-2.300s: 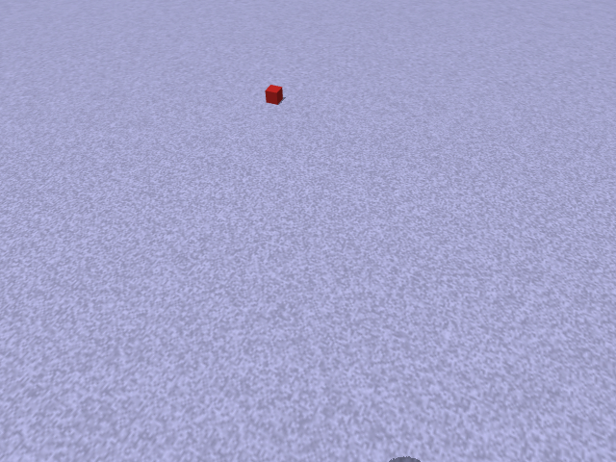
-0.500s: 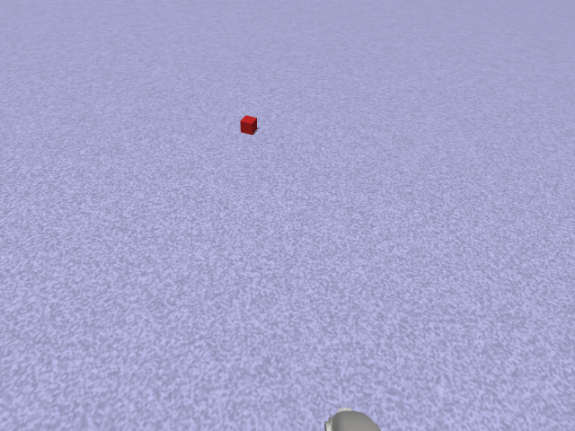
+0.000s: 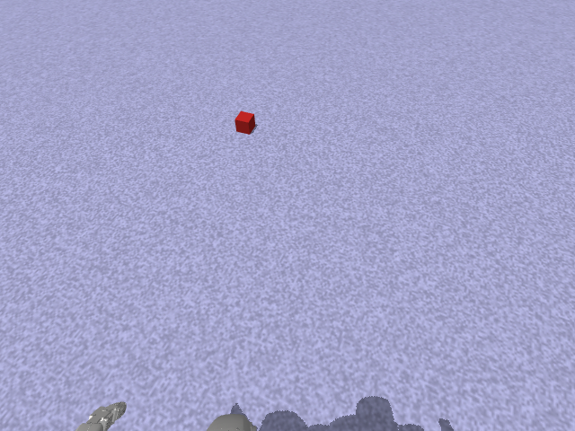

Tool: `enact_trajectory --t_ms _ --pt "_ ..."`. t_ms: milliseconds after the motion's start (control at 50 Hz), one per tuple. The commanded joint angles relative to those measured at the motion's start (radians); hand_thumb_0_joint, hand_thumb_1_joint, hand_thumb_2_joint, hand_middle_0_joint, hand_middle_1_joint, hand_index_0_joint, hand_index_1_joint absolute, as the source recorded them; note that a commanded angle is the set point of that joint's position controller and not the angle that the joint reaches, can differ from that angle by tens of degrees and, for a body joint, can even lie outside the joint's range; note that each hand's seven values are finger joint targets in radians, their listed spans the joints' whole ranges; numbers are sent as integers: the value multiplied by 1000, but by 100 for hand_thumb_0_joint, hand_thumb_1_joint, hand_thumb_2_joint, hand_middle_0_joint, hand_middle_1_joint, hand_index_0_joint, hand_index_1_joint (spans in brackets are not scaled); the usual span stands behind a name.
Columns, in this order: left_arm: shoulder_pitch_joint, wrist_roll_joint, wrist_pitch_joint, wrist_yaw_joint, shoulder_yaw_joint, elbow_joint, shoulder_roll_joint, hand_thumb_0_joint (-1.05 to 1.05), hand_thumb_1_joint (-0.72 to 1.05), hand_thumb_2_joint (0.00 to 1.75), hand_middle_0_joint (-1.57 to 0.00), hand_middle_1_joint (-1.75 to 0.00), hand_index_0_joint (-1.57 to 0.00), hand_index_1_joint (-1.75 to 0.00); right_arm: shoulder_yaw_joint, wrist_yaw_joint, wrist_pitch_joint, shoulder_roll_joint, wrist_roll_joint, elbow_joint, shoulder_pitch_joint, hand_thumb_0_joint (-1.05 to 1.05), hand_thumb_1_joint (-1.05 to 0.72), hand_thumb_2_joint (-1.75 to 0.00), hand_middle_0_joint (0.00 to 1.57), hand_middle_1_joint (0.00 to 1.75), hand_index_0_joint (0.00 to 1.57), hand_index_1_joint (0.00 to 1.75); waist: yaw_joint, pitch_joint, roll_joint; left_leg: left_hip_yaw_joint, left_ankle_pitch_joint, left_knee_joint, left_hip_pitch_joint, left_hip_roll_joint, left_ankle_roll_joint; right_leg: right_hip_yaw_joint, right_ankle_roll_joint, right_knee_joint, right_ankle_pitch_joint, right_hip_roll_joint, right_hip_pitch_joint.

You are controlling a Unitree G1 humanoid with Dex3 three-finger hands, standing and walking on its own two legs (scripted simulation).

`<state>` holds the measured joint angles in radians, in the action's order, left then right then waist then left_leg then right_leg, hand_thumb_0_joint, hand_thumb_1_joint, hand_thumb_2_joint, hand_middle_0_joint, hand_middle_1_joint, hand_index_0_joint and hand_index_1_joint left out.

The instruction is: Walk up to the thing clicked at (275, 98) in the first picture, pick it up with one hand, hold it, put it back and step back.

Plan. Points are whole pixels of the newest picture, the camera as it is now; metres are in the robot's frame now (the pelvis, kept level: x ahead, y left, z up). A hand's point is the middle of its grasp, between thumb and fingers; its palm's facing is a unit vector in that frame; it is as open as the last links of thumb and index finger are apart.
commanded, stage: walk up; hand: left
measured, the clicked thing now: (245, 122) +1.66 +0.26 -0.73
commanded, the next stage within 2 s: none
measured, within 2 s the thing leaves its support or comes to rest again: neither
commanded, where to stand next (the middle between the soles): +1.27 +0.01 m, yaw +3 degrees
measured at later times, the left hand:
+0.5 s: hand (128, 286) +0.38 +0.32 -0.14, palm faces -0.08 -0.94 -0.33, open 7.4 cm
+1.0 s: hand (195, 185) +0.62 +0.23 -0.11, palm faces +0.01 -0.92 -0.40, open 7.4 cm
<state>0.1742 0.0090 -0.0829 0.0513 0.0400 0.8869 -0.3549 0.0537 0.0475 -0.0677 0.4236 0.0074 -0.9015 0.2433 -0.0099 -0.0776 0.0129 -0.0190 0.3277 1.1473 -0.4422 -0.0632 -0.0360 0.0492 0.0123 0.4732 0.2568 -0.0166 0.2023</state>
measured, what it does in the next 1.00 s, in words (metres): walks ahead: left foot, then right foot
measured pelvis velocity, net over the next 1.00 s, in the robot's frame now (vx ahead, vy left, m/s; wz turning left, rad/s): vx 0.56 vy -0.04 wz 0.01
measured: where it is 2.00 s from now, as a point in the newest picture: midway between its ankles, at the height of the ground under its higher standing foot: (297, 226)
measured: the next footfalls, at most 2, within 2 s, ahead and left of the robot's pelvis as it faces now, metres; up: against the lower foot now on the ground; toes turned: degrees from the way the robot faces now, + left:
left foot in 0.18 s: +0.32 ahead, +0.16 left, +0.00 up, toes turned +6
right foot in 0.70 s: +0.59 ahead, -0.11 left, +0.00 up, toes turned -4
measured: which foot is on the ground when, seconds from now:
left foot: up 0.00-0.16, down 0.18-0.74, up 0.76-1.00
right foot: down 0.00-0.22, up 0.24-0.68, down 0.70-1.00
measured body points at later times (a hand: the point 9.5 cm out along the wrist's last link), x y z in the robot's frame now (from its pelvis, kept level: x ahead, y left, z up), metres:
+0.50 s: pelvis +0.30 +0.05 +0.01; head +0.31 +0.07 +0.45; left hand +0.39 +0.37 -0.12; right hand +0.31 -0.27 -0.10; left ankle +0.28 +0.15 -0.74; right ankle +0.41 -0.12 -0.67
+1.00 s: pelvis +0.56 -0.04 +0.01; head +0.57 -0.07 +0.45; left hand +0.62 +0.28 -0.09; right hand +0.65 -0.36 -0.12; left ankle +0.62 +0.15 -0.67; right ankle +0.55 -0.11 -0.74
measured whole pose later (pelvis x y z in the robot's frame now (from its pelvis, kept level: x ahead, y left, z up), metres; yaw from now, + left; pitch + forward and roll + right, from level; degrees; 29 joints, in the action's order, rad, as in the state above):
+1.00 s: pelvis +0.56 -0.04 +0.01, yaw +0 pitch -3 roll +1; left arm 0.28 0.00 -0.09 0.04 0.04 0.89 -0.36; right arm 0.07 0.05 -0.04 0.44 0.01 -0.88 0.24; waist -0.01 -0.08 0.07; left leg -0.11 0.16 0.99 -0.52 -0.04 -0.01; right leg 0.09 0.07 0.39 0.23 0.03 0.11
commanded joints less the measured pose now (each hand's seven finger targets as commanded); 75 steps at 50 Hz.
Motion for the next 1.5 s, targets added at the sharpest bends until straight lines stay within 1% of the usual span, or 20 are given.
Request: enact_trajectory --t_ms 0,80,160,200,220,320,620,660,680,700,720,740,860,1020,1160,1220,1260,1280,1360,1480 --pt "-13 -7 -37 -16 82 -68 -314 0 90 90 -20 -30 -20 -30 58 19 -13 155 -10 88 -18 0 -90 -90 20 30 20 30 16 -3 -100 8 -73 -266 -90 -53 32 -86 223 -216 -357 -219 2" --pt "-50 -20 -43 1 84 -83 -339 0 90 90 -20 -30 -20 -30 70 44 -30 158 -12 91 -51 0 -90 -90 20 30 20 30 18 27 -154 67 -293 -535 167 -44 36 -51 171 -200 -87 -186 130" --pt "-3 -22 -28 -6 57 -79 -273 0 90 90 -20 -30 -20 -30 135 16 -27 258 -43 -21 278 0 -90 -90 20 30 20 30 181 209 120 65 -156 -521 633 -10 -29 14 111 338 -170 -113 301" --pt "122 -3 -16 -9 30 -78 -196 0 90 90 -20 -30 -20 -30 147 -7 -36 359 -41 25 288 0 -90 -90 20 30 20 30 148 207 333 -619 295 -870 654 -330 -129 -88 55 776 281 100 530" --pt "153 2 -7 -24 48 -64 -294 0 90 90 -20 -30 -20 -30 147 -8 -39 386 -12 66 165 0 -90 -90 20 30 20 30 96 199 243 -777 357 -975 580 -404 -192 -168 70 847 244 48 520" --pt "146 10 5 2 56 -1 -293 0 90 90 -20 -30 -20 -30 78 -15 -62 231 4 79 25 0 -90 -90 20 30 20 30 4 31 96 -162 -68 -946 235 -193 -50 -149 17 628 -9 -77 338" --pt "-97 -17 15 39 57 -69 -225 0 90 90 -20 -30 -20 -30 82 -24 -43 252 -11 72 109 0 -90 -90 20 30 20 30 43 24 89 8 -352 -836 381 -198 -119 -8 31 78 -170 -64 189" --pt "48 -17 6 25 76 -20 -260 0 90 90 -20 -30 -20 -30 76 -31 -38 235 -15 82 96 0 -90 -90 20 30 20 30 -37 109 -8 48 -442 -581 337 -153 -89 2 52 21 -132 -37 -42" --pt "176 -20 -3 12 102 11 -308 0 90 90 -20 -30 -20 -30 56 -30 -37 189 -24 78 157 0 -90 -90 20 30 20 30 -85 212 -102 76 -367 -330 236 -91 -61 -43 65 27 -41 -46 -251" --pt "278 -28 -10 -2 128 20 -384 0 90 90 -20 -30 -20 -30 30 -24 -37 118 -15 90 210 0 -90 -90 20 30 20 30 -110 279 -317 112 -25 -98 52 17 -34 -323 89 -43 142 -244 -408" --pt "278 -17 -10 -7 136 20 -434 0 90 90 -20 -30 -20 -30 43 -27 -33 177 4 84 218 0 -90 -90 20 30 20 30 -107 261 -352 46 182 44 -164 116 -4 -724 183 -190 53 -401 -509" --pt "228 -1 -8 -13 136 -2 -429 0 90 90 -20 -30 -20 -30 49 -42 -28 233 -2 61 169 0 -90 -90 20 30 20 30 -107 221 -261 -23 190 116 -199 54 -9 -738 234 -198 36 -431 -438" --pt "74 4 -30 -28 79 -46 -266 0 90 90 -20 -30 -20 -30 43 -13 6 153 0 12 173 0 -90 -90 20 30 20 30 23 21 -149 -73 -126 -55 4 22 -1 -114 48 -199 -441 -156 -4" --pt "120 -27 -38 -32 97 -91 -289 0 90 90 -20 -30 -20 -30 57 17 22 151 -17 101 -48 0 -90 -90 20 30 20 30 -30 -34 -104 -68 -214 -377 -137 -1 42 -102 80 -282 -209 -210 -105" --pt "166 -22 -17 -42 96 -84 -303 0 90 90 -20 -30 -20 -30 55 23 3 149 -26 129 -117 0 -90 -90 20 30 20 30 -47 7 -80 32 -197 -580 -15 -5 -20 -92 111 -133 -455 -247 -215" --pt "140 -11 -10 -45 77 -103 -283 0 90 90 -20 -30 -20 -30 84 7 -11 204 -46 66 130 0 -90 -90 20 30 20 30 94 133 53 33 -173 -677 394 44 -82 5 90 258 -486 -140 -49" --pt "257 14 2 -45 61 -102 -212 0 90 90 -20 -30 -20 -30 121 -15 -19 320 -45 80 245 0 -90 -90 20 30 20 30 112 266 314 -674 -71 -809 773 -326 -262 9 14 699 276 122 425" --pt "203 -6 9 -55 68 -86 -289 0 90 90 -20 -30 -20 -30 125 -18 -16 302 -11 79 221 0 -90 -90 20 30 20 30 110 243 182 -716 -32 -832 721 -369 -311 -99 43 766 314 36 451" --pt "218 1 14 -24 52 -58 -253 0 90 90 -20 -30 -20 -30 64 -35 -24 198 11 111 65 0 -90 -90 20 30 20 30 17 41 36 -216 -266 -880 342 -198 -139 -161 29 641 98 -43 305" --pt "180 -14 26 -1 58 -66 -231 0 90 90 -20 -30 -20 -30 68 -23 -50 210 -5 123 63 0 -90 -90 20 30 20 30 14 -33 137 -103 -201 -954 264 -155 -161 -85 -23 459 -45 -77 329"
